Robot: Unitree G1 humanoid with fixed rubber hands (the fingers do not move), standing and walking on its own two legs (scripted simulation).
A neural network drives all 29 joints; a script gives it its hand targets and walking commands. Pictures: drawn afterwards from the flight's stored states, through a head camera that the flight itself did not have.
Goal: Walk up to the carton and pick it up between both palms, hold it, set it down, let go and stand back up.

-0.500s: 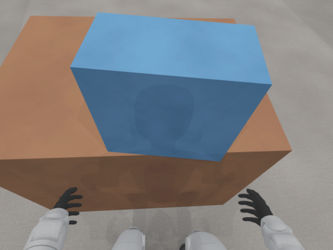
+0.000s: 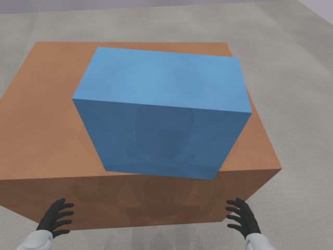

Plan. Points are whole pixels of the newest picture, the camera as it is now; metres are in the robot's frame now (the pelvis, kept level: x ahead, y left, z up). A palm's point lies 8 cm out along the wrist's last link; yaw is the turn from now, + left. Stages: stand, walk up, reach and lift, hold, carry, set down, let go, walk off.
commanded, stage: reach and lift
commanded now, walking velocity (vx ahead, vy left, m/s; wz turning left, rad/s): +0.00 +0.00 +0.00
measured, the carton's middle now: (163, 122) +0.40 +0.03 +0.08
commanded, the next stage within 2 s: none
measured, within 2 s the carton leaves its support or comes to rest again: neither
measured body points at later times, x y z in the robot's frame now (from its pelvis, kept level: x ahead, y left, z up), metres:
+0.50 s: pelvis +0.02 +0.04 +0.01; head +0.02 +0.05 +0.46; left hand +0.19 +0.30 -0.03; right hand +0.19 -0.20 -0.03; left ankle +0.02 +0.14 -0.74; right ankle +0.01 -0.10 -0.74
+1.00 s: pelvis +0.01 +0.02 +0.01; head +0.00 +0.02 +0.46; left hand +0.18 +0.31 +0.02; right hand +0.19 -0.21 +0.01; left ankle +0.02 +0.14 -0.74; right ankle +0.01 -0.10 -0.74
